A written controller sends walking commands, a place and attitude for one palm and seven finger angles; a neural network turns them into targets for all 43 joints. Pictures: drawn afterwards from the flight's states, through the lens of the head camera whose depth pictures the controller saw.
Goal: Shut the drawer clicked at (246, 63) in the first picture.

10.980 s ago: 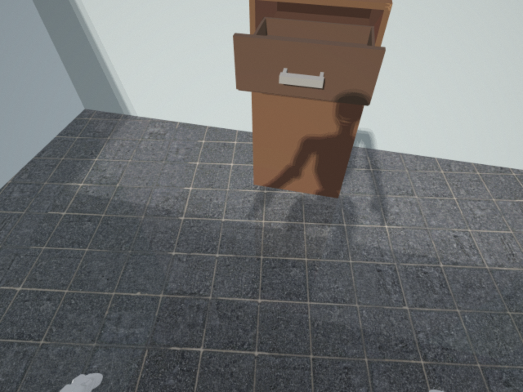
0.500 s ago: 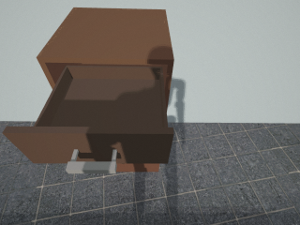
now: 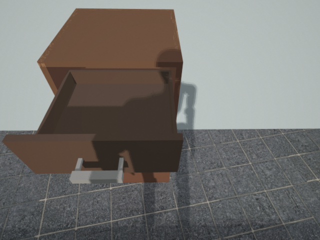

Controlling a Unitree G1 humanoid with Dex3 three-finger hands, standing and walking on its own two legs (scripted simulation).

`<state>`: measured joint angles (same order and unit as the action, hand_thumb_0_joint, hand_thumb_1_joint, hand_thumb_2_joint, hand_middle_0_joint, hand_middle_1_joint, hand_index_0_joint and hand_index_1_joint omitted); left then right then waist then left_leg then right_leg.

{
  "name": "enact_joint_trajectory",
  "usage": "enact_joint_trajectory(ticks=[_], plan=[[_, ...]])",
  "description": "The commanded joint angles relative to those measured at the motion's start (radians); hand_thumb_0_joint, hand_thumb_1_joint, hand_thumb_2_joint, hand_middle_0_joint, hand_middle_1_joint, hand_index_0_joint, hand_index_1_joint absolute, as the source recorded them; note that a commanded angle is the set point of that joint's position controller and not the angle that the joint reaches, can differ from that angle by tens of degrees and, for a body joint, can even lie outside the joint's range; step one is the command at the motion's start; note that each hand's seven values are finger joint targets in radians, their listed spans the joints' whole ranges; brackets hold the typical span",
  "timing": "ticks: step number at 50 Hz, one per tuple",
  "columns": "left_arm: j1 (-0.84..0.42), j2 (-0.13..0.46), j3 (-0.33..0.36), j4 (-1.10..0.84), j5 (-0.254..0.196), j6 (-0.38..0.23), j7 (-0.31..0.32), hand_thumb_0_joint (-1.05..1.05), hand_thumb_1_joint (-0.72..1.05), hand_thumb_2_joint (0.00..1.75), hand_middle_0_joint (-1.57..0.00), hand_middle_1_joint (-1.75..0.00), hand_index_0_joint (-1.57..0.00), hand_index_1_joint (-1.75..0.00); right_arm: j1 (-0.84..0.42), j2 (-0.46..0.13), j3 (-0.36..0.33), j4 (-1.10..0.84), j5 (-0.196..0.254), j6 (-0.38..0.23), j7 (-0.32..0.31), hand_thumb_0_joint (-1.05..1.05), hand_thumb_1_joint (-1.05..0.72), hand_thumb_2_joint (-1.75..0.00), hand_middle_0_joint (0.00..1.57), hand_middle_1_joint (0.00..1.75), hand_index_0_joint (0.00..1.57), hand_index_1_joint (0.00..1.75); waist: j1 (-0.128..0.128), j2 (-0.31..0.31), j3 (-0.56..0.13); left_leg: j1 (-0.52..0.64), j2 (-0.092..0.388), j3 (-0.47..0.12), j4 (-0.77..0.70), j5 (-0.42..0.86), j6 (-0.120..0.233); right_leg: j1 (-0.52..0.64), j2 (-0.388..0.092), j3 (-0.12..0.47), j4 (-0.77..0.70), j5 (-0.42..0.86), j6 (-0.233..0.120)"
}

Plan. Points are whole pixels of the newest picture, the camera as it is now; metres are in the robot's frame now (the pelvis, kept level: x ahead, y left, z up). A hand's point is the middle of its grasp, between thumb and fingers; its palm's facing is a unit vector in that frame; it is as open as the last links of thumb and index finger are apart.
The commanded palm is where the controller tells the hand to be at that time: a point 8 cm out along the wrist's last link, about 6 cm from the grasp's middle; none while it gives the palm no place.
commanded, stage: look again from close up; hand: left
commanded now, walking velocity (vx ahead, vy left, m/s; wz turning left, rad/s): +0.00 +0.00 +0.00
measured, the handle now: (99, 169) +0.27 +0.17 +0.03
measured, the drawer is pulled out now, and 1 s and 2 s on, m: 0.28 0.28 0.28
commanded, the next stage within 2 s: raise the hand and make a fist in 0.06 s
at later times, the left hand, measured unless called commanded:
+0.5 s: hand (111, 229) +0.15 +0.12 -0.02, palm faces +0.15 -0.99 +0.05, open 6.7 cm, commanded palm +0.09 +0.19 -0.03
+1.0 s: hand (101, 231) +0.14 +0.13 +0.03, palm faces +0.13 -0.99 -0.08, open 3.8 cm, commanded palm +0.08 +0.18 +0.04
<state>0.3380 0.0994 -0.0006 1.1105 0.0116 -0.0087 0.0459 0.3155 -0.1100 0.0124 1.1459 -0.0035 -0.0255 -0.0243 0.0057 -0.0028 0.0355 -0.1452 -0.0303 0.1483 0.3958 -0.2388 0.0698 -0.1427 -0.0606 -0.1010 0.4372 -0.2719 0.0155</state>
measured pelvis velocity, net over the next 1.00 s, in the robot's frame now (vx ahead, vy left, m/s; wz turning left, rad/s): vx -0.02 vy -0.05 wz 0.06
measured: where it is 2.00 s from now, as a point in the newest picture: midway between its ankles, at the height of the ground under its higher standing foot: outside the picture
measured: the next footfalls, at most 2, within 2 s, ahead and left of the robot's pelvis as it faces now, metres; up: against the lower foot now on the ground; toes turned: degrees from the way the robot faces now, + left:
none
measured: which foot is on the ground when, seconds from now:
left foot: down 0.00-1.00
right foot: down 0.00-1.00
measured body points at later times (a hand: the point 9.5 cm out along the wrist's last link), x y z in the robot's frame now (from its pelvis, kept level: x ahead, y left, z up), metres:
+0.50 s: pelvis -0.03 -0.02 -0.05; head -0.02 -0.02 +0.40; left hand +0.14 +0.18 -0.02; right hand +0.16 -0.29 -0.10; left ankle -0.01 +0.07 -0.74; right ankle -0.02 -0.12 -0.74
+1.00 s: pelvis -0.02 -0.05 -0.05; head +0.00 -0.07 +0.40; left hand +0.13 +0.19 +0.04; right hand +0.15 -0.27 -0.14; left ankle -0.01 +0.07 -0.74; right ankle -0.02 -0.12 -0.74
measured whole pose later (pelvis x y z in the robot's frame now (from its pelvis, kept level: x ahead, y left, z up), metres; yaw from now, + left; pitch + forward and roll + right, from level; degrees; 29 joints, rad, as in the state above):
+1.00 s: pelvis -0.02 -0.05 -0.05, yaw +3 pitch +7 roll +0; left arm 0.64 0.19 0.13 -0.24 -0.26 -0.31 -0.18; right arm 0.28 -0.21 0.01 0.58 0.05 -0.20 -0.05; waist 0.00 0.05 -0.09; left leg -0.59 0.05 0.06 0.87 -0.41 0.00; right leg -0.54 -0.02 -0.16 0.87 -0.46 -0.07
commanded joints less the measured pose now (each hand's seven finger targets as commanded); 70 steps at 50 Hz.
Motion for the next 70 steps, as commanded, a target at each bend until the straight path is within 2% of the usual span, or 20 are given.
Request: enact_joint_trajectory(ticks=[1,7,8,9,10,11,12,13,16,19,22,25,27,31,34,41,48,51,59,70], plan=[[0.094,0.079,0.01,-0.018,0.002,-0.005,0.004,0.0,0.9,0.9,-0.2,-0.3,-0.2,-0.3,0.078,-0.077,-0.016,-0.016,-0.001,-0.011,-0.008,0.0,-0.9,-0.9,0.2,0.3,0.2,0.3,-0.003,0.006,0.061,-0.011,0.151,-0.166,-0.1,0.117,-0.011,-0.073,-0.061,0.087,-0.076,0.095,-0.042],[0.099,0.074,0.009,-0.015,0.003,-0.008,0.005,0.0,0.9,0.9,-0.2,-0.3,-0.2,-0.3,0.076,-0.08,-0.017,-0.016,-0.003,-0.012,-0.008,0.0,-0.9,-0.9,0.2,0.3,0.2,0.3,-0.002,-0.006,0.062,-0.011,0.149,-0.16,-0.084,0.136,-0.014,-0.081,-0.062,0.094,-0.072,0.113,-0.043],[0.095,0.128,-0.002,0.007,0.02,-0.034,0.035,0.0,0.9,0.9,-0.2,-0.3,-0.2,-0.3,-0.015,-0.139,-0.016,-0.098,0.002,-0.016,0.0,0.0,-0.9,-0.9,0.2,0.3,0.2,0.3,0.01,-0.078,0.087,-0.127,0.169,-0.163,0.118,0.352,-0.044,-0.088,-0.094,0.124,-0.057,0.401,-0.034],[-0.586,0.267,0.023,-1.512,-0.164,-0.222,0.031,0.0,0.9,0.9,-0.22,-0.32,-0.22,-0.32,0.022,-0.328,-0.048,-0.452,0.026,-0.153,-0.032,0.0,-0.9,-0.9,0.2,0.3,0.2,0.3,-0.128,0.147,-0.423,0.208,0.071,-0.172,0.034,0.373,-0.056,-0.039,0.024,0.043,0.049,0.315,-0.035],[-0.242,0.235,0.038,-1.318,-0.103,-0.167,0.096,0.0,0.9,0.9,-0.24,-0.34,-0.24,-0.34,-0.065,-0.241,-0.014,-0.394,0.034,-0.248,-0.049,0.0,-0.9,-0.9,0.2,0.3,0.2,0.3,-0.026,0.265,-0.454,0.221,0.114,-0.177,0.0,0.447,-0.075,-0.095,0.042,0.04,0.13,0.072,-0.056],[0.046,0.092,-0.041,-1.152,-0.124,-0.028,0.143,0.0,0.9,0.9,-0.26,-0.37,-0.26,-0.37,-0.065,-0.202,-0.037,-0.383,0.054,-0.279,-0.039,0.0,-0.9,-0.9,0.2,0.3,0.2,0.3,-0.035,0.208,-0.269,0.087,0.125,-0.218,-0.048,0.364,-0.113,-0.198,0.034,0.011,0.183,-0.066,-0.037],[0.055,-0.036,-0.149,-1.159,-0.127,0.016,0.135,0.0,0.9,0.9,-0.28,-0.39,-0.28,-0.39,-0.025,-0.211,-0.031,-0.359,0.062,-0.294,-0.033,0.0,-0.9,-0.9,0.2,0.3,0.2,0.3,-0.047,0.126,-0.149,0.002,0.108,-0.21,-0.032,0.237,-0.088,-0.23,0.035,0.015,0.171,-0.059,-0.035],[0.05,-0.063,-0.185,-1.259,-0.146,-0.007,0.122,0.0,0.9,0.9,-0.3,-0.41,-0.3,-0.41,-0.045,-0.233,-0.04,-0.417,0.065,-0.317,-0.036,0.0,-0.9,-0.9,0.2,0.3,0.2,0.3,-0.045,0.094,-0.071,-0.063,0.101,-0.211,0.004,0.128,-0.068,-0.234,0.036,0.0,0.134,-0.044,-0.035],[0.085,-0.023,-0.17,-1.323,-0.128,-0.126,0.097,0.0,0.9,0.9,-0.36,-0.47,-0.36,-0.47,-0.08,-0.276,-0.056,-0.52,0.032,-0.354,-0.031,0.0,-0.9,-0.9,0.2,0.3,0.2,0.3,-0.084,-0.128,-0.075,-0.189,0.058,-0.225,0.137,-0.03,-0.052,-0.307,0.046,-0.016,0.108,-0.06,-0.036],[0.417,-0.048,-0.066,-1.124,-0.172,-0.296,-0.019,0.0,0.9,0.9,-0.42,-0.54,-0.42,-0.54,-0.157,-0.258,-0.086,-0.602,0.016,-0.328,0.004,0.0,-0.9,-0.9,0.2,0.3,0.2,0.3,0.02,-0.286,-0.055,-0.374,0.048,-0.178,0.249,-0.064,-0.075,-0.418,0.06,-0.031,0.209,-0.161,-0.04],[0.489,0.061,0.103,-1.126,-0.201,-0.53,-0.159,0.0,0.9,0.9,-0.48,-0.6,-0.48,-0.6,-0.207,-0.249,-0.11,-0.66,0.012,-0.263,0.054,0.0,-0.9,-0.9,0.2,0.3,0.2,0.3,0.072,-0.112,-0.135,-0.473,0.026,-0.13,0.364,-0.006,-0.095,-0.415,0.054,-0.006,0.352,-0.022,-0.062],[0.372,0.154,0.116,-1.422,-0.146,-0.658,-0.163,0.0,0.9,0.9,-0.54,-0.67,-0.54,-0.67,-0.226,-0.221,-0.111,-0.76,0.001,-0.237,0.061,0.0,-0.9,-0.9,0.2,0.3,0.2,0.3,0.076,0.139,-0.299,-0.457,0.035,-0.108,0.443,0.044,-0.063,-0.447,0.051,0.041,0.451,0.014,-0.074],[0.309,0.137,0.096,-1.54,-0.169,-0.644,-0.137,0.0,0.9,0.9,-0.58,-0.71,-0.58,-0.71,-0.207,-0.217,-0.099,-0.795,0.008,-0.215,0.052,0.0,-0.9,-0.9,0.2,0.3,0.2,0.3,0.035,0.169,-0.291,-0.444,0.041,-0.131,0.45,-0.021,-0.052,-0.492,0.054,0.049,0.431,-0.051,-0.07],[0.164,0.114,0.057,-1.575,-0.217,-0.601,-0.147,0.0,0.9,0.9,-0.66,-0.8,-0.66,-0.8,-0.165,-0.233,-0.077,-0.805,0.026,-0.208,0.012,0.0,-0.9,-0.9,0.2,0.3,0.2,0.3,-0.063,0.021,-0.216,-0.502,0.041,-0.158,0.509,-0.157,-0.036,-0.556,0.049,0.112,0.329,-0.209,-0.043],[0.142,0.115,0.013,-1.553,-0.236,-0.549,-0.219,0.0,0.9,0.9,-0.72,-0.86,-0.72,-0.86,-0.156,-0.241,-0.063,-0.808,0.037,-0.228,-0.01,0.0,-0.9,-0.9,0.2,0.3,0.2,0.3,-0.072,0.0,-0.212,-0.523,0.036,-0.157,0.531,-0.178,-0.031,-0.532,0.035,0.168,0.269,-0.275,-0.031],[0.247,0.237,0.229,-1.453,-0.28,-0.35,-0.26,0.0,0.9,0.9,-0.86,-1.01,-0.86,-1.01,-0.197,-0.213,-0.049,-0.779,0.054,-0.214,-0.05,0.0,-0.9,-0.9,0.2,0.3,0.2,0.3,0.012,-0.065,-0.267,-0.492,0.035,-0.161,0.477,-0.074,-0.04,-0.306,-0.009,0.211,0.207,-0.101,0.008],[0.41,0.186,0.212,-1.572,-0.285,-0.379,-0.223,0.0,0.9,0.9,-1.0,-1.17,-1.0,-1.17,-0.196,-0.198,-0.06,-0.757,0.052,-0.257,-0.03,0.0,-0.9,-0.9,0.2,0.3,0.2,0.3,0.037,-0.045,-0.255,-0.408,0.036,-0.159,0.401,0.049,-0.044,-0.234,-0.013,0.145,0.239,0.196,0.017],[0.415,0.169,0.183,-1.572,-0.284,-0.395,-0.232,0.0,0.9,0.9,-1.06,-1.23,-1.06,-1.23,-0.201,-0.209,-0.065,-0.74,0.054,-0.277,-0.029,0.0,-0.9,-0.9,0.2,0.3,0.2,0.3,0.015,-0.096,-0.189,-0.395,0.036,-0.159,0.391,0.032,-0.041,-0.273,-0.007,0.137,0.209,0.146,0.019],[0.442,0.159,0.144,-1.736,-0.273,-0.413,-0.209,0.0,0.9,0.9,-1.22,-1.4,-1.22,-1.4,-0.179,-0.217,-0.069,-0.759,0.06,-0.318,-0.024,0.0,-0.9,-0.9,0.2,0.3,0.2,0.3,0.023,0.009,-0.234,-0.287,0.037,-0.149,0.337,0.065,-0.033,-0.278,0.029,0.071,0.22,0.084,-0.022],[0.452,0.133,0.072,-1.891,-0.24,-0.25,-0.195,0.0,0.9,0.9,-1.4,-1.6,-1.4,-1.6,-0.207,-0.21,-0.028,-0.799,0.064,-0.318,-0.003,0.0,-0.9,-0.9,0.2,0.3,0.2,0.3,0.032,0.019,-0.178,-0.205,0.06,-0.179,0.249,0.103,-0.037,-0.254,0.057,-0.008,0.215,0.105,-0.031]])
